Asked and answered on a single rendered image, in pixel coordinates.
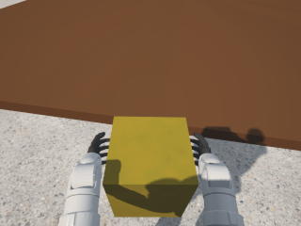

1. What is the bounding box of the robot left hand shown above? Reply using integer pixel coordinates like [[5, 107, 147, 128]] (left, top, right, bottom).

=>
[[87, 132, 110, 165]]

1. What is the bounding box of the robot right hand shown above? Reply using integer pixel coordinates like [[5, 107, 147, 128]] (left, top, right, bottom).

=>
[[190, 132, 211, 166]]

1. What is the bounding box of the robot left forearm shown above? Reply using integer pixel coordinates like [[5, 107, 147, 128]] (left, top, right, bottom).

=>
[[58, 153, 103, 226]]

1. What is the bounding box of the robot right forearm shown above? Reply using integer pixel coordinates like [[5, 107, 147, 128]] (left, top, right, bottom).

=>
[[198, 153, 245, 226]]

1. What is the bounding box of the carton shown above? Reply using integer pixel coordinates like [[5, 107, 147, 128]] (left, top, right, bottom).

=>
[[103, 116, 199, 218]]

